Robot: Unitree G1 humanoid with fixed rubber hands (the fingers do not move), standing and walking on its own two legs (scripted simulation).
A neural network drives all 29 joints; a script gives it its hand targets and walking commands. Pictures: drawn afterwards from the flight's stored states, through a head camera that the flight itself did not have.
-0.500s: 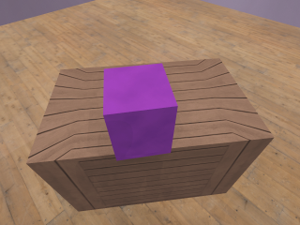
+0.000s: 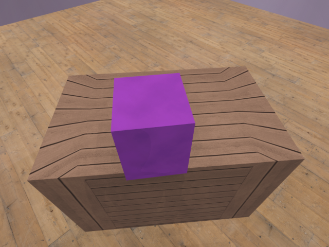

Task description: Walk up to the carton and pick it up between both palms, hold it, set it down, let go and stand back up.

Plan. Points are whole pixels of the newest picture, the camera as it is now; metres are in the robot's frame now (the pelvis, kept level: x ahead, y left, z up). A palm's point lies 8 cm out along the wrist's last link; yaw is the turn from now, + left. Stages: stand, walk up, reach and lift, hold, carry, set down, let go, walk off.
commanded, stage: walk up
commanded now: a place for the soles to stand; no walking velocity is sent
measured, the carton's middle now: (152, 127) +0.47 +0.04 -0.01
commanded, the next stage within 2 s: reach and lift in 0.66 s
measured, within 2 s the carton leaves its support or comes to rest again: neither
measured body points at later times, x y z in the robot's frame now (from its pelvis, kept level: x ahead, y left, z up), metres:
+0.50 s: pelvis +0.01 -0.01 +0.00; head +0.02 -0.01 +0.45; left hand +0.07 +0.21 -0.14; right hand +0.07 -0.23 -0.15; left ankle +0.05 +0.12 -0.74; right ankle +0.00 -0.07 -0.74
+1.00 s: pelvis -0.01 +0.00 +0.00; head +0.02 +0.02 +0.44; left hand +0.20 +0.21 -0.10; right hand +0.18 -0.20 -0.10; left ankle +0.04 +0.12 -0.74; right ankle +0.00 -0.07 -0.74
